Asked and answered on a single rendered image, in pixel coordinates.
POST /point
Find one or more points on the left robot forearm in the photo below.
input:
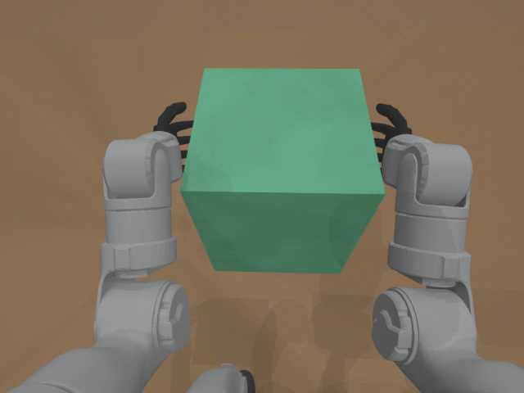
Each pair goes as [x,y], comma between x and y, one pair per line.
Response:
[137,176]

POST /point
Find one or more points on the robot left shin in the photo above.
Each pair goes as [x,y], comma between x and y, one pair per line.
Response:
[228,366]

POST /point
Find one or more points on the right robot upper arm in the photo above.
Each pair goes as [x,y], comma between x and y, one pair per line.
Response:
[430,335]

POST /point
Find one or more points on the robot right hand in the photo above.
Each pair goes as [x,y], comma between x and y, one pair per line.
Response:
[396,119]

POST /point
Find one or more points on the carton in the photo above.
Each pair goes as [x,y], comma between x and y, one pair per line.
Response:
[282,173]

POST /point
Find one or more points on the left robot upper arm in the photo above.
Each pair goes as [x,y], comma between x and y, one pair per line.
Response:
[139,323]

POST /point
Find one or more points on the right robot forearm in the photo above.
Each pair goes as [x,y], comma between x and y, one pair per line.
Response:
[433,186]

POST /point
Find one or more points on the robot left hand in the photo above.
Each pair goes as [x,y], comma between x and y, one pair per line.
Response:
[164,124]

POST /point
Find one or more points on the left robot thigh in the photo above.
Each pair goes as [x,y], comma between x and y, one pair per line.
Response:
[219,380]

